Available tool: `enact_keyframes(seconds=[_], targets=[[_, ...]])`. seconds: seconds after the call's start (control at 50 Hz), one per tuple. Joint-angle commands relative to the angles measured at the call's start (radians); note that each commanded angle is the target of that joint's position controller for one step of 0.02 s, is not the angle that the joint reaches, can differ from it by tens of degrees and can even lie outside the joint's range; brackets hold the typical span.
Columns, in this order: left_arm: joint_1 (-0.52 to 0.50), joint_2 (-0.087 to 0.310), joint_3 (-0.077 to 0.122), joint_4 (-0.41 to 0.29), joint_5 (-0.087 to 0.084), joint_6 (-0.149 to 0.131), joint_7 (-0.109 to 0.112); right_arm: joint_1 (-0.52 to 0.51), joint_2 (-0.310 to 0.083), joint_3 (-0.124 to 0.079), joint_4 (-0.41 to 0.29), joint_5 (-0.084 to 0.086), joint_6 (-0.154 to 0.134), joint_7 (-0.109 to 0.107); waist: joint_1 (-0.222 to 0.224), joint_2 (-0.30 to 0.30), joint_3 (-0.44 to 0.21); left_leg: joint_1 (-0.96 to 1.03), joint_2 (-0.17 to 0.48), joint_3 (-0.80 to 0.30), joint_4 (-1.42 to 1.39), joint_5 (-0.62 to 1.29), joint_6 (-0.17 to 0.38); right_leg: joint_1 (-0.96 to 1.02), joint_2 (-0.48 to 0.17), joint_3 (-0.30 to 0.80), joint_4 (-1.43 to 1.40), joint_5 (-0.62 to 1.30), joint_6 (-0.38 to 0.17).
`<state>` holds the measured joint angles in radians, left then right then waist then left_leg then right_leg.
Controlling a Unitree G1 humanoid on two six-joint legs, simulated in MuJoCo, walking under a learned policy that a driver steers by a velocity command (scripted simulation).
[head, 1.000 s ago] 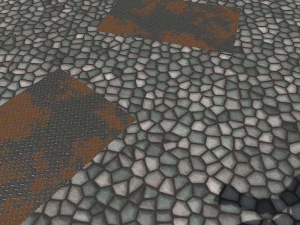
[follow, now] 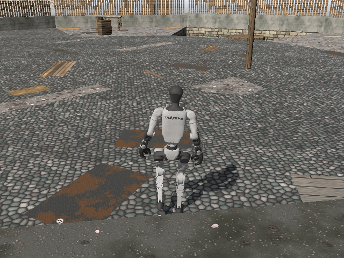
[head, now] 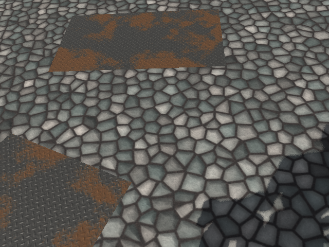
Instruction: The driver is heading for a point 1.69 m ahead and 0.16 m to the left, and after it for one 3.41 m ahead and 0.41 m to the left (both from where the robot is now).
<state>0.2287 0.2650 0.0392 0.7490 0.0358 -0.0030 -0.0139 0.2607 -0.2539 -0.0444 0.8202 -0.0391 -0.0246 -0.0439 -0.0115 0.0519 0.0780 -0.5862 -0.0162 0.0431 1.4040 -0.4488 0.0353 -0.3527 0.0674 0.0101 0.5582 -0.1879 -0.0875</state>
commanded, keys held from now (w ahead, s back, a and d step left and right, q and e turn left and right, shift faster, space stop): e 0.06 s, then no key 0.94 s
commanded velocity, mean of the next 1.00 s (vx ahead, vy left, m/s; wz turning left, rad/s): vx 0.00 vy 0.00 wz -0.17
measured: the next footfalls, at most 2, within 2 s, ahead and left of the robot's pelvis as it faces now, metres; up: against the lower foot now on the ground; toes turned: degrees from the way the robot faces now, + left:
left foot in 0.28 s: +0.09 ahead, +0.15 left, +0.00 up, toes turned -7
right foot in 0.62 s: +0.05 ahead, -0.05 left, +0.00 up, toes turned -4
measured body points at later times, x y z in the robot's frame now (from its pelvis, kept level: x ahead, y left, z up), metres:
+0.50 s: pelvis +0.02 +0.07 +0.02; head +0.04 +0.09 +0.47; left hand +0.15 +0.31 -0.13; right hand +0.07 -0.20 -0.09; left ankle +0.05 +0.15 -0.73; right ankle +0.03 -0.06 -0.68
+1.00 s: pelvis +0.04 +0.06 +0.02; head +0.04 +0.06 +0.47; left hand +0.10 +0.29 -0.14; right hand +0.03 -0.18 -0.14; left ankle +0.05 +0.15 -0.73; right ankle +0.01 -0.04 -0.73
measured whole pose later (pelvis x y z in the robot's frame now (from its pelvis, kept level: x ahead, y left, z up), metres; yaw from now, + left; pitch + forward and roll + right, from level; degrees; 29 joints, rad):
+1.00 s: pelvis +0.04 +0.06 +0.02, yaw -7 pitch -2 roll +0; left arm 0.23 0.17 0.03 1.06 0.01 -0.01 0.03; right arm 0.28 -0.18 -0.04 1.02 -0.02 -0.01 -0.02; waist -0.01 0.01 0.03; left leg -0.15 -0.04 0.01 0.40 -0.22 0.04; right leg -0.13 0.04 0.04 0.41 -0.24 -0.02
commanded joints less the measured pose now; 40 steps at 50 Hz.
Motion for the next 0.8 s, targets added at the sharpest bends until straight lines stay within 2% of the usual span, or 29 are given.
enact_keyframes(seconds=[0.02, 0.04, 0.06, 0.08, 0.12, 0.14, 0.22, 0.26, 0.28, 0.3, 0.32, 0.34, 0.38, 0.4, 0.44, 0.48, 0.52, 0.56, 0.6, 0.62, 0.64, 0.66, 0.68, 0.74, 0.8], targets=[[-0.059, 0.179, 0.044, -0.111, -0.016, 0.037, 0.043, 0.076, -0.153, -0.023, -0.079, -0.029, 0.049, -0.001, -0.019, -0.18, -0.196, -0.158, 0.046, -0.098, 0.049, 0.099, -0.081, 0.113, -0.4, 0.47, -0.269, 0.217, -0.293], [-0.045, 0.152, 0.035, -0.098, -0.012, 0.04, 0.04, 0.022, -0.157, -0.028, -0.093, -0.017, 0.063, 0.006, -0.011, -0.152, -0.162, -0.108, 0.044, -0.096, -0.032, 0.12, -0.088, 0.034, -0.361, 0.443, -0.268, 0.145, -0.274], [-0.014, 0.153, 0.037, -0.076, -0.006, 0.041, 0.037, -0.01, -0.126, -0.018, -0.103, -0.004, 0.072, 0.01, -0.004, -0.114, -0.14, -0.071, 0.05, -0.099, -0.12, 0.135, -0.09, -0.002, -0.314, 0.412, -0.256, 0.119, -0.245], [0.008, 0.162, 0.044, -0.063, -0.01, 0.038, 0.039, -0.022, -0.092, -0.008, -0.108, 0.0, 0.08, 0.014, 0.004, -0.102, -0.139, -0.043, 0.05, -0.098, -0.203, 0.16, -0.084, -0.006, -0.286, 0.382, -0.242, 0.089, -0.216], [0.03, 0.15, 0.049, -0.051, -0.006, 0.039, 0.04, -0.034, -0.038, 0.012, -0.111, 0.001, 0.084, 0.019, 0.032, -0.117, -0.161, -0.004, 0.036, -0.082, -0.342, 0.177, -0.073, 0.028, -0.245, 0.36, -0.233, 0.029, -0.183], [0.034, 0.14, 0.049, -0.049, -0.004, 0.041, 0.038, -0.047, -0.027, 0.017, -0.118, 0.004, 0.082, 0.02, 0.044, -0.135, -0.164, 0.023, 0.03, -0.078, -0.409, 0.174, -0.065, 0.035, -0.236, 0.36, -0.236, -0.01, -0.172], [0.029, 0.124, 0.051, -0.048, 0.006, 0.054, 0.016, -0.022, -0.032, 0.011, -0.127, 0.023, 0.074, 0.02, 0.05, -0.181, -0.146, 0.237, -0.019, -0.029, -0.638, 0.068, -0.03, -0.046, -0.224, 0.377, -0.249, -0.106, -0.129], [0.012, 0.113, 0.049, -0.051, -0.002, 0.058, 0.02, 0.049, -0.021, 0.007, -0.111, 0.024, 0.062, 0.014, 0.002, -0.152, -0.117, 0.405, -0.027, -0.013, -0.881, 0.133, 0.001, -0.125, -0.193, 0.387, -0.219, -0.207, -0.072], [0.054, 0.094, 0.047, -0.034, -0.009, 0.049, 0.023, 0.061, -0.042, 0.003, -0.113, 0.019, 0.05, 0.008, -0.002, -0.099, -0.096, 0.486, 0.027, -0.069, -0.984, 0.152, 0.013, -0.19, -0.147, 0.362, -0.173, -0.248, -0.018], [0.104, 0.007, 0.03, -0.035, -0.015, 0.041, 0.028, 0.083, -0.106, -0.003, -0.128, 0.007, 0.037, 0.004, 0.013, 0.098, -0.132, 0.53, 0.269, -0.343, -1.126, -0.017, 0.046, -0.224, -0.036, 0.219, 0.07, -0.313, 0.04], [0.003, 0.044, 0.044, -0.078, -0.015, 0.028, 0.029, 0.054, -0.175, -0.014, -0.134, 0.003, 0.037, 0.006, -0.026, 0.216, -0.041, 0.391, 0.424, -0.598, -1.215, 0.08, 0.154, -0.348, 0.109, 0.101, 0.153, -0.39, 0.062], [-0.045, 0.081, 0.057, -0.071, 0.004, 0.024, 0.026, 0.069, -0.14, -0.006, -0.113, -0.001, 0.033, 0.0, -0.023, 0.077, -0.016, 0.344, 0.375, -0.53, -1.187, 0.13, 0.18, -0.279, 0.063, 0.187, 0.275, -0.334, 0.064], [0.033, 0.058, 0.057, -0.021, -0.001, 0.028, 0.013, -0.03, -0.116, -0.002, -0.115, 0.005, 0.025, 0.001, 0.05, 0.061, -0.048, 0.339, 0.259, -0.349, -1.14, 0.25, 0.144, -0.238, 0.077, 0.169, 0.392, -0.218, 0.074], [0.065, 0.058, 0.058, 0.001, 0.001, 0.033, 0.009, -0.064, -0.1, 0.0, -0.122, 0.013, 0.021, 0.0, 0.065, 0.089, -0.075, 0.353, 0.226, -0.292, -1.127, 0.322, 0.135, -0.218, 0.074, 0.15, 0.431, -0.18, 0.084], [0.086, 0.048, 0.053, 0.027, -0.002, 0.043, 0.008, -0.066, -0.059, 0.01, -0.118, 0.019, 0.017, 0.007, 0.062, 0.081, -0.112, 0.372, 0.193, -0.226, -1.11, 0.414, 0.137, -0.169, 0.057, 0.117, 0.427, -0.161, 0.109], [0.053, 0.017, 0.035, 0.033, -0.007, 0.051, 0.007, -0.042, -0.044, 0.013, -0.096, 0.021, 0.017, 0.01, 0.045, 0.088, -0.106, 0.381, 0.176, -0.199, -1.108, 0.365, 0.134, -0.116, 0.01, 0.065, 0.285, -0.141, 0.124], [-0.006, -0.001, 0.019, 0.031, -0.012, 0.051, 0.007, 0.013, -0.061, 0.006, -0.072, 0.017, 0.018, 0.012, -0.007, 0.116, -0.091, 0.373, 0.178, -0.218, -1.113, 0.276, 0.141, -0.027, -0.01, 0.011, 0.119, -0.16, 0.119], [-0.017, 0.014, 0.017, 0.039, -0.023, 0.045, 0.017, 0.05, -0.082, 0.0, -0.052, 0.012, 0.023, 0.012, -0.018, 0.12, -0.077, 0.368, 0.201, -0.266, -1.104, 0.262, 0.149, 0.048, -0.006, -0.004, -0.006, -0.168, 0.095], [0.022, 0.021, 0.013, 0.068, -0.021, 0.026, 0.03, 0.052, -0.077, 0.003, -0.039, 0.017, 0.018, 0.012, 0.021, 0.062, -0.071, 0.315, 0.201, -0.273, -1.071, 0.349, 0.102, 0.209, -0.041, 0.032, -0.23, 0.028, 0.069], [0.038, 0.038, 0.014, 0.082, -0.014, 0.013, 0.039, 0.064, -0.062, 0.008, -0.035, 0.019, 0.006, 0.016, 0.019, 0.041, -0.104, 0.283, 0.194, -0.27, -1.061, 0.401, 0.065, 0.318, -0.107, 0.103, -0.248, 0.087, 0.06], [0.031, 0.091, 0.022, 0.092, -0.009, 0.001, 0.042, 0.092, -0.03, 0.014, -0.04, 0.028, -0.007, 0.027, -0.018, -0.058, -0.125, 0.281, 0.136, -0.211, -1.042, 0.412, 0.03, 0.347, -0.198, 0.204, -0.178, 0.22, 0.037], [0.01, 0.058, 0.017, 0.118, -0.023, 0.0, 0.035, 0.081, -0.036, 0.009, -0.016, 0.027, -0.007, 0.03, -0.016, -0.094, -0.1, 0.349, 0.087, -0.16, -1.07, 0.333, 0.021, 0.236, -0.193, 0.193, -0.162, 0.215, 0.018], [0.012, 0.028, 0.009, 0.126, -0.025, -0.005, 0.03, 0.057, -0.056, 0.001, 0.0, 0.023, -0.001, 0.028, 0.007, -0.085, -0.078, 0.386, 0.084, -0.155, -1.056, 0.32, 0.017, 0.199, -0.173, 0.173, -0.173, 0.164, 0.025], [0.021, 0.02, 0.005, 0.171, -0.023, -0.006, 0.037, 0.054, -0.048, -0.006, 0.033, 0.019, 0.01, 0.033, 0.007, -0.119, -0.046, 0.406, 0.094, -0.156, -1.048, 0.328, 0.029, 0.166, -0.147, 0.155, -0.205, 0.082, 0.041], [0.018, 0.01, 0.005, 0.204, -0.022, -0.008, 0.04, 0.062, -0.028, -0.005, 0.077, 0.02, 0.008, 0.03, 0.004, -0.089, -0.035, 0.407, 0.095, -0.157, -1.06, 0.32, 0.026, 0.173, -0.148, 0.152, -0.209, 0.079, 0.04]])
Velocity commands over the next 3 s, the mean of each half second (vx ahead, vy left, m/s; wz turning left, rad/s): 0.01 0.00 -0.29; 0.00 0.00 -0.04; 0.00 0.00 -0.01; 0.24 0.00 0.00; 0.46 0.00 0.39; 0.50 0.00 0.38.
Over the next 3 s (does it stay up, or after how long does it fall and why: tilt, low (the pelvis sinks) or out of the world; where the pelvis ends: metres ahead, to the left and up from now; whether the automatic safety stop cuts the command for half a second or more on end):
stays up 0.72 0.03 0.01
